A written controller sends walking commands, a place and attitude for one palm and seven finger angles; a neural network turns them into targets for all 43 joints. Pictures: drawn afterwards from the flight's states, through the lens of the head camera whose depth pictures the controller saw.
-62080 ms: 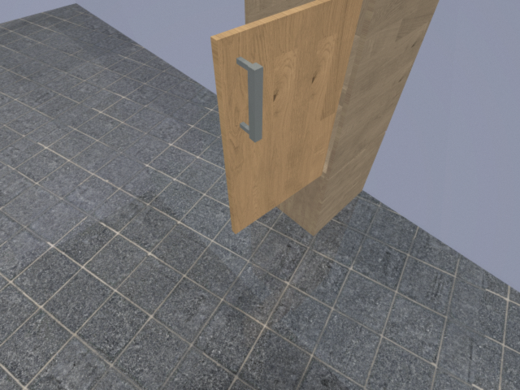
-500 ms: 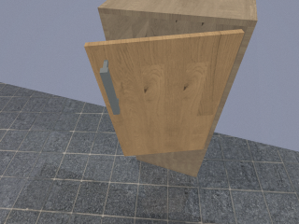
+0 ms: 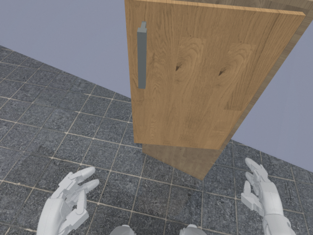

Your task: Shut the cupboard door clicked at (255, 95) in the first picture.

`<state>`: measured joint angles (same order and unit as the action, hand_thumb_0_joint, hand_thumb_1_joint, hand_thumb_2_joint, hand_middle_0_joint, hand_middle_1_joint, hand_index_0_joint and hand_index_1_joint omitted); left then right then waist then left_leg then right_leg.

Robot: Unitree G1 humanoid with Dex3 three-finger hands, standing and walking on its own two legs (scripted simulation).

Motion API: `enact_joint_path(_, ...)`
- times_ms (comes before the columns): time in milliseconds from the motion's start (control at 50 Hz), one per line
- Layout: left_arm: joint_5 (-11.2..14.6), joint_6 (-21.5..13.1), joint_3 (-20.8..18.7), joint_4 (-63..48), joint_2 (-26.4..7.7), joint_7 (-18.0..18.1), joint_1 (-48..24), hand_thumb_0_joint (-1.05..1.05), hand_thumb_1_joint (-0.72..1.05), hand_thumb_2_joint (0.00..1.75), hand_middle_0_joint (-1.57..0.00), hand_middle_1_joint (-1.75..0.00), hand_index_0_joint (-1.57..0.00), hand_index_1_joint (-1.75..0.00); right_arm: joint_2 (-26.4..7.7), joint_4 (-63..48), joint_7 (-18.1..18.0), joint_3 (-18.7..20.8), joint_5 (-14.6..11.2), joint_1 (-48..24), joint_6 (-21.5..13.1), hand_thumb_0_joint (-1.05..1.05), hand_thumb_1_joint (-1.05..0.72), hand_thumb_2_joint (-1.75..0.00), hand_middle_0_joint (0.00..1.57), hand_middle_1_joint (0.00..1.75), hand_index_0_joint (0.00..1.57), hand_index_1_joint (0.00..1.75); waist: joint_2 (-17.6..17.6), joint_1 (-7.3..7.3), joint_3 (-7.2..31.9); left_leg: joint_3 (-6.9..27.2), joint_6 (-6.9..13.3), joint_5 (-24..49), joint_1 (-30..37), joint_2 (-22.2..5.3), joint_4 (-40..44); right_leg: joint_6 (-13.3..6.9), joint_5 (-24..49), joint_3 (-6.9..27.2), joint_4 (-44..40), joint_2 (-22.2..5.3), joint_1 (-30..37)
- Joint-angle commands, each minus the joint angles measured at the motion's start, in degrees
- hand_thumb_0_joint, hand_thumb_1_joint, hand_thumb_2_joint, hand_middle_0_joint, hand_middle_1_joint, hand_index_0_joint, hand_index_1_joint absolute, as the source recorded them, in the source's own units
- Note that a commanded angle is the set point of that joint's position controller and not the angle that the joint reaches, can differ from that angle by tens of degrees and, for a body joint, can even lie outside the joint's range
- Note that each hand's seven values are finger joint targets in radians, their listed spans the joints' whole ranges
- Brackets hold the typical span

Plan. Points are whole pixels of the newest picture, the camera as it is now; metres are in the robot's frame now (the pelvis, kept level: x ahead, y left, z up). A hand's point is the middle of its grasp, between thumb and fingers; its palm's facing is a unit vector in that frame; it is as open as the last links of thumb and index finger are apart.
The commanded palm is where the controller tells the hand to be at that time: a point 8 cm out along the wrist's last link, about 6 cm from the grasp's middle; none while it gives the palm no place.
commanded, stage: raise the hand and make a fist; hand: left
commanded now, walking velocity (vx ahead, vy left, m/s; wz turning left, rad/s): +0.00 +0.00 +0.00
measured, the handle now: (142, 57) +0.49 +0.10 +0.19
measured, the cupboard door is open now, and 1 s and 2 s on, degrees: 23 23 23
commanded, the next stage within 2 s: bring the fist close to the handle in 1.48 s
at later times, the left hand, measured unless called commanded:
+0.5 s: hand (65, 170) +0.21 +0.21 +0.12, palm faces +0.16 -0.98 -0.09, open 3.8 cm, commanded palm +0.18 +0.24 +0.12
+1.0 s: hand (75, 133) +0.26 +0.19 +0.17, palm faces +0.03 -1.00 -0.08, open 3.1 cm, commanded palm +0.23 +0.25 +0.19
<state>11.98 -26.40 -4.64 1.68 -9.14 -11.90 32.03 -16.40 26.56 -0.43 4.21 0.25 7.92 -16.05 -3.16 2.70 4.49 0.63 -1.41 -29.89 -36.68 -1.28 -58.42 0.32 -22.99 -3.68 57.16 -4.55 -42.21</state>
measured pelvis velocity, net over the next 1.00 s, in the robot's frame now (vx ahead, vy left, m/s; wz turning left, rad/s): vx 0.04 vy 0.01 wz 0.02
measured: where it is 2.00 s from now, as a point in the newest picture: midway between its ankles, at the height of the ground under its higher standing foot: outside the picture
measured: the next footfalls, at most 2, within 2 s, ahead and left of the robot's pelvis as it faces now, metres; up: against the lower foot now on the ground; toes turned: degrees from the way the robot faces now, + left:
none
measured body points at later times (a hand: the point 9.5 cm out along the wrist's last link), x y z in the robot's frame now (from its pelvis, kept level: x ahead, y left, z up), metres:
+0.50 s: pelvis +0.00 +0.02 +0.01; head +0.02 +0.02 +0.46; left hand +0.20 +0.26 +0.12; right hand +0.14 -0.22 -0.06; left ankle +0.00 +0.14 -0.67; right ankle +0.06 -0.13 -0.67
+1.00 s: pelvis +0.04 +0.01 +0.04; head +0.03 -0.01 +0.49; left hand +0.25 +0.24 +0.18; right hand +0.24 -0.20 -0.02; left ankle +0.00 +0.14 -0.67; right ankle +0.06 -0.13 -0.67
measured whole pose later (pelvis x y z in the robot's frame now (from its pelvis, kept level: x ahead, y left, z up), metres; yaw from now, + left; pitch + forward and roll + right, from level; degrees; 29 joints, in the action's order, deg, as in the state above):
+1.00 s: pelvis +0.04 +0.01 +0.04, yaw +1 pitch +2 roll -1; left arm 15.6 1.9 -10.1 -16.0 -14.3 -12.9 16.1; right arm -13.8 31.0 -5.2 -4.7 -2.0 14.2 -14.7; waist 3.4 3.7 3.5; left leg 1.5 -0.9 -24.9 -17.5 -1.3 -40.8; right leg 1.1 -18.8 -5.3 39.8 -3.9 -22.3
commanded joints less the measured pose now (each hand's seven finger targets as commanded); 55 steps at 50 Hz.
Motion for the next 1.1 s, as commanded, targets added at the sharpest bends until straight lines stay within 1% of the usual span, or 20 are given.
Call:
enact_joint_path(0, -0.18, -9.38, 0.52, -35.86, -5.40, 4.85, -23.26, 0.00, 0.90, 0.90, -0.60, -0.74, -0.60, -0.74, -3.66, -7.40, -1.52, -0.80, 0.74, 2.87, -2.79, 0.00, -0.90, -0.90, 0.20, 0.30, 0.20, 0.30, 10.29, -5.46, 11.71, 0.45, 2.77, 8.38, 0.02, 2.15, 5.49, -1.68, 0.78, 1.25, -5.09, 3.99, 3.42)
enact_joint_path(40, -0.59, -10.16, 3.62, -33.91, -3.29, 4.93, -19.21, 0.00, 0.90, 0.90, -0.64, -0.78, -0.64, -0.78, -3.99, -6.36, -1.93, -1.43, 0.46, 4.32, -3.27, 0.00, -0.90, -0.90, 0.20, 0.30, 0.20, 0.30, 8.77, -6.03, 10.70, 1.70, 2.61, 6.59, -0.34, 1.52, 5.76, -1.92, -0.51, 0.40, -4.50, 4.43, 1.86)
enact_joint_path(80, -0.86, -8.85, 3.89, -32.72, -4.67, 3.81, -18.75, 0.00, 0.90, 0.90, -0.68, -0.82, -0.68, -0.82, -4.58, -6.25, -2.57, -1.83, -0.04, 4.45, -3.28, 0.00, -0.90, -0.90, 0.20, 0.30, 0.20, 0.30, 7.34, -6.36, 10.47, 2.39, 2.58, 4.37, -1.62, 1.20, 6.19, -1.73, -2.24, 0.35, -5.07, 4.48, 2.28)
enact_joint_path(120, -1.11, -3.18, 3.12, -28.17, -6.46, 2.35, -15.96, 0.00, 0.90, 0.90, -0.71, -0.86, -0.71, -0.86, -4.71, -6.70, -3.18, -2.48, -0.73, 4.37, -2.57, 0.00, -0.90, -0.90, 0.20, 0.30, 0.20, 0.30, 6.99, -5.80, 9.10, 2.75, 2.44, 1.63, -2.77, 1.45, 8.32, -1.46, -4.39, 0.36, -6.92, 4.21, 4.55)
enact_joint_path(200, -0.96, 14.29, -2.11, -16.71, -7.79, 1.09, -3.00, 0.00, 0.90, 0.90, -0.79, -0.94, -0.79, -0.94, -3.57, -8.76, -3.82, -3.05, -2.63, 1.81, 0.32, 0.00, -0.90, -0.90, 0.20, 0.30, 0.20, 0.30, 2.83, -0.32, 6.47, 2.98, 1.76, -1.22, -4.84, 1.90, 15.22, -1.31, -8.00, 0.04, -11.15, 3.75, 11.81)
enact_joint_path(260, 2.09, 20.19, -6.53, -25.99, -8.64, 3.85, -3.95, 0.00, 0.90, 0.90, -0.84, -1.00, -0.84, -1.00, -2.23, -10.68, -4.28, -3.79, -2.49, -0.64, 1.37, 0.00, -0.90, -0.90, 0.20, 0.30, 0.20, 0.30, 0.96, 1.59, 7.88, 1.58, 1.55, 3.17, -2.27, 2.21, 16.92, -0.83, -6.20, -0.26, -13.23, 3.09, 16.82)
enact_joint_path(300, 3.08, 18.72, -9.94, -29.85, -9.63, 7.48, -5.64, 0.00, 0.90, 0.90, -0.88, -1.04, -0.88, -1.04, -1.56, -10.12, -4.47, -4.33, -1.79, -0.93, 0.87, 0.00, -0.90, -0.90, 0.20, 0.30, 0.20, 0.30, 0.70, 2.19, 6.82, 1.62, 1.44, 6.50, -1.22, 1.97, 17.37, -1.05, -3.76, -1.03, -13.42, 3.50, 17.99)
enact_joint_path(340, 2.71, 14.32, -10.27, -32.79, -9.46, 10.38, -7.13, 0.00, 0.90, 0.90, -0.92, -1.08, -0.92, -1.08, -1.49, -9.25, -3.99, -4.34, -1.01, 1.98, -0.41, 0.00, -0.90, -0.90, 0.20, 0.30, 0.20, 0.30, 2.00, 1.46, 7.04, 1.65, 1.25, 11.14, 0.68, 1.45, 17.35, -1.31, 1.54, -1.83, -12.25, 3.89, 17.43)
enact_joint_path(400, 1.31, 7.10, -5.70, -35.57, -8.22, 10.94, -11.98, 0.00, 0.90, 0.90, -0.97, -1.14, -0.97, -1.14, -2.61, -7.70, -2.99, -4.37, -0.24, 3.87, -2.51, 0.00, -0.90, -0.90, 0.20, 0.30, 0.20, 0.30, 5.22, -1.03, 5.60, 1.35, 1.28, 11.45, 2.11, 1.48, 16.56, -1.33, 2.02, -1.41, -11.99, 4.08, 14.59)
enact_joint_path(460, 0.49, 5.15, -1.10, -32.51, -6.59, 7.72, -13.23, 0.00, 0.90, 0.90, -1.02, -1.20, -1.02, -1.20, -3.93, -6.04, -2.89, -4.03, -0.68, 5.22, -4.36, 0.00, -0.90, -0.90, 0.20, 0.30, 0.20, 0.30, 7.41, -3.20, 4.55, 1.46, 1.41, 7.96, 3.47, 1.45, 16.68, -1.34, -0.51, -0.88, -13.31, 3.85, 12.74)
enact_joint_path(500, 0.57, 7.21, -0.07, -29.59, -6.70, 4.96, -12.61, 0.00, 0.90, 0.90, -1.06, -1.24, -1.06, -1.24, -4.60, -5.61, -3.50, -3.81, -1.34, 5.52, -4.88, 0.00, -0.90, -0.90, 0.20, 0.30, 0.20, 0.30, 6.28, -3.59, 3.26, 1.57, 1.74, 5.85, 3.42, 1.62, 17.60, -1.20, -2.22, -0.26, -15.24, 3.47, 13.96)
enact_joint_path(540, 0.96, 10.60, -2.83, -28.07, -9.49, 3.22, -11.32, 0.00, 0.90, 0.90, -1.10, -1.28, -1.10, -1.28, -5.05, -5.74, -4.21, -3.44, -1.94, 5.68, -4.89, 0.00, -0.90, -0.90, 0.20, 0.30, 0.20, 0.30, 3.90, -2.63, 3.12, 1.41, 1.96, 5.40, 3.37, 1.83, 18.49, -0.93, -3.63, 0.57, -17.34, 3.02, 15.98)
enact_joint_path(600, 1.48, 14.91, -10.25, -29.22, -14.34, 3.62, -10.08, 0.00, 0.90, 0.90, -1.15, -1.34, -1.15, -1.34, -4.45, -6.30, -4.85, -3.29, -2.04, 4.60, -3.98, 0.00, -0.90, -0.90, 0.20, 0.30, 0.20, 0.30, 3.97, 0.31, 6.81, 0.85, 2.06, 10.98, 5.79, 2.14, 19.68, -1.03, 1.68, 0.48, -17.80, 2.97, 21.75)
enact_joint_path(660, 3.80, 16.11, -12.41, -33.43, -12.64, 5.25, -12.79, 0.00, 0.90, 0.90, -1.21, -1.40, -1.21, -1.40, -3.22, -6.94, -4.74, -3.96, -1.90, 4.04, -3.38, 0.00, -0.90, -0.90, 0.20, 0.30, 0.20, 0.30, 4.80, 1.09, 8.61, 0.21, 1.63, 18.61, 8.99, 2.25, 20.35, -1.00, 12.09, -0.74, -17.15, 3.42, 25.17)
enact_joint_path(700, 4.70, 15.69, -13.14, -34.08, -12.61, 6.06, -15.62, 0.00, 0.90, 0.90, -1.24, -1.44, -1.24, -1.44, -3.03, -6.26, -4.49, -4.25, -1.77, 4.19, -3.31, 0.00, -0.90, -0.90, 0.20, 0.30, 0.20, 0.30, 4.50, 0.52, 7.98, 0.16, 1.50, 22.12, 10.62, 2.10, 20.41, -0.85, 16.79, -1.00, -17.29, 3.71, 26.10)
enact_joint_path(800, 3.81, 17.60, -7.62, -30.90, -9.71, 2.89, -19.53, 0.00, 0.90, 0.90, -1.30, -1.50, -1.30, -1.50, -3.78, -4.73, -4.20, -4.77, -1.98, 4.77, -3.60, 0.00, -0.90, -0.90, 0.20, 0.30, 0.20, 0.30, 5.51, -1.51, 5.33, -0.30, 1.87, 25.69, 14.18, 1.92, 21.15, -0.64, 22.22, -0.98, -19.10, 3.84, 26.17)
enact_joint_path(860, 3.57, 22.31, -7.22, -28.65, -10.68, 0.00, -21.34, 0.00, 0.90, 0.90, -1.30, -1.50, -1.30, -1.50, -4.02, -4.44, -4.91, -5.05, -2.43, 4.22, -2.96, 0.00, -0.90, -0.90, 0.20, 0.30, 0.20, 0.30, 4.73, -1.11, 3.70, -0.27, 2.11, 23.41, 14.78, 2.01, 22.89, -0.54, 20.77, -0.68, -21.33, 3.62, 27.15)
enact_joint_path(920, 4.37, 25.96, -11.50, -29.03, -13.60, -0.99, -23.25, 0.00, 0.90, 0.90, -1.30, -1.50, -1.30, -1.50, -3.81, -4.65, -5.69, -5.23, -2.59, 2.54, -2.10, 0.00, -0.90, -0.90, 0.20, 0.30, 0.20, 0.30, 1.70, 0.14, 5.89, -0.44, 2.48, 23.86, 15.91, 2.19, 24.15, -0.35, 20.77, -0.14, -23.02, 3.20, 30.58)
enact_joint_path(1000, 5.58, 26.48, -17.31, -31.78, -17.27, 0.85, -28.35, 0.00, 0.90, 0.90, -1.30, -1.50, -1.30, -1.50, -2.95, -4.25, -5.67, -5.68, -2.50, 0.83, -1.61, 0.00, -0.90, -0.90, 0.20, 0.30, 0.20, 0.30, 2.39, 1.49, 8.60, -0.46, 2.18, 27.41, 18.71, 2.17, 25.35, -0.46, 24.03, -0.31, -23.34, 3.28, 34.04)
enact_joint_path(1080, 5.93, 25.97, -14.54, -29.88, -13.15, 1.46, -30.33, 0.00, 0.90, 0.90, -1.30, -1.50, -1.30, -1.50, -2.45, -2.89, -5.28, -5.92, -2.63, 0.58, -2.13, 0.00, -0.90, -0.90, 0.20, 0.30, 0.20, 0.30, 5.90, 1.02, 6.98, -0.77, 1.55, 29.38, 21.23, 2.22, 26.84, -0.70, 26.23, -1.36, -23.82, 3.63, 33.56)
